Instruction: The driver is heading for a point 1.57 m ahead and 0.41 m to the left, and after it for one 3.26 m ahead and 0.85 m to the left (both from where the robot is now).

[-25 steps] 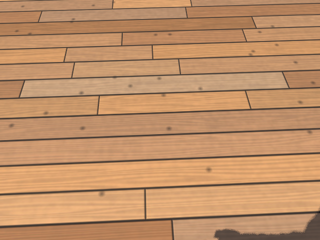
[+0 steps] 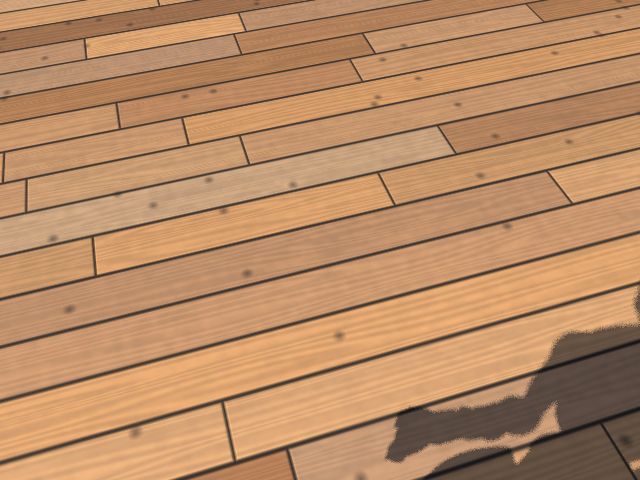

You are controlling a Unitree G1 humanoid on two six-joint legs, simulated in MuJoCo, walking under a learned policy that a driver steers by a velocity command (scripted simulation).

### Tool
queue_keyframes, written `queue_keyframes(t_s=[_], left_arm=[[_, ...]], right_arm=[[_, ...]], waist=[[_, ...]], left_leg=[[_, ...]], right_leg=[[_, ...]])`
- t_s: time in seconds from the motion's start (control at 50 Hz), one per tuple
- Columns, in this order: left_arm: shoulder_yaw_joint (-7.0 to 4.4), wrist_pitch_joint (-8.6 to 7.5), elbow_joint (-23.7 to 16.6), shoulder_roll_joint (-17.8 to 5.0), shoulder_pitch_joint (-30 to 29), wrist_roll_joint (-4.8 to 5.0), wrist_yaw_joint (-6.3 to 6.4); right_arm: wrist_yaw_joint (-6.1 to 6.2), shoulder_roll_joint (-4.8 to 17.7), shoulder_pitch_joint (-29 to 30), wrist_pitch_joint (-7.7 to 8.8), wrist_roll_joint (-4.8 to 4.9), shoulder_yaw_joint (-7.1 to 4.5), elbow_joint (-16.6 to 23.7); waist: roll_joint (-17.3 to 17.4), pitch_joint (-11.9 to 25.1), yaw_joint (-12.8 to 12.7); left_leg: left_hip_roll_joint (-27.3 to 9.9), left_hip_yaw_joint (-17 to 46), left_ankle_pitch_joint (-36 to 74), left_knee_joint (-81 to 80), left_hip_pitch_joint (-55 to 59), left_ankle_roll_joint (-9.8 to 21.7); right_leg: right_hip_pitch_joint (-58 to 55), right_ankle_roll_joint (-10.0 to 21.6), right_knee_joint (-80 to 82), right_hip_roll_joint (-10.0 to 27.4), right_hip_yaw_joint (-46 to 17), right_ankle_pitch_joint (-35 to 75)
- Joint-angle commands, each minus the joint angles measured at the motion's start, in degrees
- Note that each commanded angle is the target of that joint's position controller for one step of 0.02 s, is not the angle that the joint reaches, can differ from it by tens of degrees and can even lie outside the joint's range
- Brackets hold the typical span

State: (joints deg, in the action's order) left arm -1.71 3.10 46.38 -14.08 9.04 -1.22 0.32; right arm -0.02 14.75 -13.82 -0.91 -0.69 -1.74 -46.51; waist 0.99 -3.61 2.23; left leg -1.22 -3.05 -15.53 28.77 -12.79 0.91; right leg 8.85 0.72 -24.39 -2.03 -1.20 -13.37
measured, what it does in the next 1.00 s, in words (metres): steps on the spot, turning left: left foot, then right foot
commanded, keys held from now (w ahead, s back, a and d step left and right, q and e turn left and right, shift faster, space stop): q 0.78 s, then no key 0.10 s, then e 0.02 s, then w+e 0.10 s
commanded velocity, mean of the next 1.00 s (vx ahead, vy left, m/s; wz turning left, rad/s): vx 0.01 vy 0.00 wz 0.41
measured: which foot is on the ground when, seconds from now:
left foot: up 0.00-0.34, down 0.36-0.96, up 0.98-1.00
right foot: down 0.00-0.36, up 0.38-0.94, down 0.96-1.00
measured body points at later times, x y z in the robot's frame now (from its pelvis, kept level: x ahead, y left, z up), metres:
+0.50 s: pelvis -0.04 +0.03 +0.00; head -0.01 +0.07 +0.45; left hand +0.01 +0.33 -0.14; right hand +0.12 -0.23 -0.10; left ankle -0.05 +0.10 -0.74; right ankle -0.02 -0.11 -0.67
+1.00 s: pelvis -0.01 +0.01 +0.00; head +0.02 +0.01 +0.45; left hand -0.03 +0.31 -0.11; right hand +0.21 -0.19 -0.13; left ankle -0.05 +0.10 -0.73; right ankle +0.04 -0.08 -0.74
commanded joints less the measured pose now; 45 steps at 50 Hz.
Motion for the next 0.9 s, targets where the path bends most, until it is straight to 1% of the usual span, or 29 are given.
queue_keyframes(t_s=[0.02, 0.04, 0.06, 0.08, 0.1, 0.12, 0.14, 0.16, 0.18, 0.2, 0.24, 0.28, 0.3, 0.32, 0.34, 0.36, 0.38, 0.4, 0.42, 0.44, 0.46, 0.48, 0.5, 0.54, 0.62, 0.66, 0.78, 0.86, 0.9], left_arm=[[-1.64, -1.87, -2.39, -9.49, -1.69, 0.21, 1.14], [-1.50, -2.16, -2.43, -9.05, -2.25, 0.16, 1.16], [-1.86, -2.05, -2.09, -10.00, -1.99, 0.03, 1.50], [-2.02, -2.09, -1.67, -10.39, -0.93, 0.41, 1.97], [-2.30, -1.99, -1.33, -10.68, 0.09, 0.58, 2.15], [-2.33, -1.87, -1.32, -10.20, 0.87, 0.52, 2.20], [-2.21, -1.78, -1.42, -9.48, 1.47, 0.33, 2.27], [-2.20, -1.68, -1.26, -9.18, 2.00, 0.11, 2.34], [-2.22, -1.58, -1.16, -9.03, 1.58, -0.12, 2.37], [-2.23, -1.53, -1.30, -8.91, 0.36, -0.34, 2.34], [-2.38, -1.51, -1.80, -9.09, -1.78, -0.52, 2.05], [-2.77, -1.53, -1.77, -10.01, -2.28, -0.44, 1.65], [-3.01, -1.48, -1.71, -10.62, -2.56, -0.31, 1.50], [-3.22, -1.34, -1.73, -11.07, -3.35, -0.01, 1.39], [-3.33, -1.28, -1.44, -10.97, -3.12, 0.10, 1.26], [-3.06, -1.14, -1.40, -9.11, -0.87, -0.14, 0.88], [-1.78, -0.63, -5.60, -5.15, -4.04, -0.12, 1.23], [-1.90, -0.07, -5.23, -6.91, -5.58, -0.37, 1.94], [-2.18, 0.07, -4.36, -7.60, -4.66, 0.37, 1.77], [-2.37, -0.35, -3.38, -8.09, -3.80, 0.79, 1.43], [-2.64, -0.75, -3.01, -8.75, -3.29, 0.22, 1.18], [-2.71, -0.83, -2.21, -9.01, -1.90, -0.46, 0.84], [-2.70, -0.75, -1.89, -8.79, -1.00, -0.58, 0.54], [-2.55, -0.54, -2.11, -8.09, -0.89, -0.17, 0.37], [-2.50, -0.18, -3.08, -8.20, -2.57, -0.10, 0.81], [-2.50, -0.26, -3.54, -8.39, -3.21, -0.02, 1.00], [-2.17, -0.97, -5.04, -8.67, -4.18, 0.45, 1.40], [-1.72, -1.49, -5.17, -8.60, -2.39, 0.94, 1.63], [-1.42, -1.72, -4.74, -8.31, -0.06, 1.16, 1.71]], right_arm=[[-0.10, 5.70, -0.30, 0.04, 0.50, -0.82, 2.50], [-0.20, 6.80, 1.50, -0.22, 0.60, -1.32, 2.56], [-0.36, 7.30, 1.95, -0.28, 0.66, -1.61, 2.43], [-0.56, 7.63, 1.83, -0.44, 0.36, -1.91, 2.37], [-0.63, 7.13, 0.86, -0.49, 0.22, -1.92, 2.18], [-0.57, 6.67, 0.19, -0.70, 0.21, -2.08, 1.83], [-0.50, 6.21, -0.23, -1.08, 0.25, -2.33, 1.66], [-0.47, 5.59, -0.25, -1.49, 0.30, -2.46, 1.73], [-0.48, 4.90, -0.28, -1.80, 0.30, -2.46, 1.84], [-0.58, 4.47, -0.30, -1.99, 0.24, -2.40, 1.92], [-0.98, 4.38, -0.25, -2.14, 0.35, -2.37, 2.17], [-1.45, 4.96, -0.11, -2.21, 0.69, -2.59, 2.86], [-1.65, 5.08, -0.55, -2.17, 0.77, -2.68, 3.09], [-1.75, 4.80, -1.90, -1.99, 0.66, -2.69, 2.87], [-1.55, 5.14, -3.06, -1.48, 0.29, -2.80, 2.64], [-0.98, 9.41, -3.60, -0.62, -0.74, -3.76, 3.01], [-1.02, 18.79, -5.38, -0.15, -0.46, -5.84, 3.93], [-0.96, 17.07, -8.64, -0.25, -0.31, -5.88, 2.77], [-0.57, 13.93, -5.57, -0.51, 0.01, -5.09, 3.17], [-0.18, 11.48, -1.17, -0.88, 0.23, -4.40, 4.04], [0.14, 10.32, 1.54, -1.02, 0.57, -4.03, 4.89], [0.26, 9.58, 2.19, -1.04, 0.64, -3.82, 5.27], [0.15, 9.62, 1.29, -0.97, 0.73, -3.79, 5.19], [0.00, 10.52, -0.65, -0.70, 0.84, -4.12, 4.74], [0.22, 11.14, -2.64, -0.87, 0.42, -4.34, 4.40], [0.29, 11.56, -3.10, -0.98, 0.16, -4.48, 4.49], [0.19, 12.54, -2.62, -1.08, -0.34, -4.89, 5.02], [0.12, 11.64, -0.89, -1.21, -0.68, -4.45, 4.92], [0.25, 10.89, 0.59, -1.39, -0.64, -3.99, 4.53]], waist=[[-9.80, 4.36, -0.52], [-9.30, 3.10, -1.08], [-10.05, 2.42, -1.50], [-11.36, 2.12, -1.94], [-12.14, 2.35, -2.25], [-12.08, 2.51, -3.02], [-11.03, 2.58, -3.58], [-9.04, 2.27, -3.63], [-7.53, 1.90, -3.07], [-7.25, 1.78, -2.51], [-8.67, 2.71, -2.34], [-10.01, 4.14, -2.55], [-9.98, 4.69, -2.15], [-9.04, 5.12, -0.89], [-6.47, 5.32, 0.30], [5.15, 4.67, 0.16], [18.34, 3.16, 0.54], [10.60, 5.04, 2.37], [6.21, 2.75, 0.25], [3.76, 0.97, -1.55], [4.53, 1.12, -2.31], [5.18, 2.70, -2.35], [4.33, 4.29, -2.26], [2.89, 5.16, -1.80], [4.71, 3.84, -0.45], [4.93, 3.69, -0.01], [4.69, 4.63, 0.11], [5.34, 6.14, -0.35], [5.62, 6.63, -1.36]], left_leg=[[-1.08, 3.70, -4.84, -1.46, 0.37, 0.46], [0.39, 3.52, -1.49, -0.89, -1.43, 0.53], [1.12, 3.01, 0.35, 0.63, -2.98, 0.42], [1.49, 2.79, 0.58, 2.77, -4.55, 0.49], [1.85, 2.43, -2.17, 6.07, -6.17, 0.49], [2.30, 2.10, -8.92, 11.81, -8.25, 0.53], [2.32, 2.15, -15.16, 18.43, -10.26, 0.51], [1.69, 2.67, -17.56, 22.76, -11.93, 0.39], [0.91, 2.99, -17.46, 23.78, -12.55, 0.21], [0.52, 2.69, -16.28, 22.76, -12.14, 0.05], [0.72, 1.18, -13.58, 18.80, -9.29, -0.19], [1.06, 0.00, -11.49, 14.15, -6.23, 0.12], [1.35, -0.63, -9.68, 10.93, -4.27, 0.56], [2.04, -1.70, -5.34, 5.54, -0.89, 1.19], [2.63, -0.65, 1.48, -1.66, 3.56, 2.02], [-4.31, 12.60, 5.86, -11.47, 7.58, 3.92], [-19.84, 34.91, 25.67, -14.14, 8.93, 12.27], [-20.39, 34.62, 25.16, -13.65, 7.92, 16.86], [-17.31, 29.09, 20.83, -12.80, 6.13, 16.59], [-13.13, 24.68, 16.63, -13.01, 4.70, 14.05], [-10.41, 22.56, 16.33, -12.91, 5.79, 12.07], [-8.78, 20.83, 20.31, -12.32, 6.87, 11.63], [-8.39, 20.33, 22.99, -11.76, 7.98, 11.60], [-8.31, 20.84, 23.91, -11.31, 9.82, 11.67], [-7.79, 24.11, 17.80, -11.62, 10.40, 11.92], [-7.71, 26.10, 15.91, -11.45, 9.96, 12.25], [-7.11, 31.32, 18.38, -9.47, 7.68, 12.75], [-6.50, 31.62, 24.56, -7.65, 5.80, 11.57], [-6.10, 31.24, 26.61, -6.73, 4.59, 10.31]], right_leg=[[-2.35, 7.56, 6.84, 16.72, -10.63, 19.19], [-2.46, 6.67, 6.68, 14.85, -8.93, 16.11], [-3.22, 6.18, 6.52, 13.72, -7.69, 14.62], [-3.59, 6.37, 6.12, 14.02, -7.13, 16.53], [-4.44, 7.34, 5.33, 14.96, -6.94, 19.99], [-4.94, 9.23, 4.85, 16.94, -7.66, 24.00], [-5.05, 11.65, 4.49, 19.11, -8.29, 28.26], [-4.83, 13.34, 4.52, 20.57, -8.14, 30.60], [-4.43, 13.47, 4.50, 20.55, -6.96, 30.28], [-3.99, 12.77, 4.26, 19.72, -5.39, 29.04], [-3.21, 11.35, 3.30, 18.30, -2.78, 27.41], [-3.03, 10.35, 1.71, 18.41, -1.73, 26.22], [-2.57, 9.54, 0.34, 18.51, -1.24, 24.84], [-0.98, 8.02, -2.13, 17.96, 0.14, 21.85], [2.41, 5.18, -6.37, 16.56, 2.24, 14.70], [9.65, 1.01, -18.31, 11.70, 7.19, 1.20], [24.06, -2.37, -28.10, 0.00, 8.30, -23.43], [22.96, -1.71, -36.48, 1.46, -0.02, -24.59], [23.69, -1.27, -39.17, 2.80, -1.20, -19.68], [23.34, -1.08, -37.88, 3.92, -1.86, -14.19], [23.53, -1.17, -36.56, 4.13, -1.75, -10.80], [22.49, -1.67, -37.21, 3.61, -1.14, -8.69], [21.99, -2.13, -37.78, 3.07, -1.03, -7.71], [22.79, -2.90, -36.59, 2.79, -1.26, -6.94], [24.70, -3.77, -31.25, 2.47, -1.91, -7.09], [24.56, -3.89, -28.97, 2.14, -2.28, -7.54], [21.16, -3.05, -23.98, 0.71, -3.38, -8.84], [14.35, -1.68, -18.69, 0.00, -2.46, -9.51], [9.12, -0.63, -12.80, -0.13, -1.75, -8.93]])
Keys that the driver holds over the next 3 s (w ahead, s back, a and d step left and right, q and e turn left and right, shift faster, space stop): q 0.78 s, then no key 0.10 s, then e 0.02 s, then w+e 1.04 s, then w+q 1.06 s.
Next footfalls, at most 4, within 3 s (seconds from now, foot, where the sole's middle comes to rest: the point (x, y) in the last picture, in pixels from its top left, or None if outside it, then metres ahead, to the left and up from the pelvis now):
0.36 left None -0.01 0.10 -0.78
0.96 right None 0.08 -0.05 -0.78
1.36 left None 0.12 0.20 -0.78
1.84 right None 0.46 0.08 -0.78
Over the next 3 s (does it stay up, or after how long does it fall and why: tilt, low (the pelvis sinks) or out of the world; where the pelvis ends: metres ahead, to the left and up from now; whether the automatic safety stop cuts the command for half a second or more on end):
stays up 0.97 0.17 -0.01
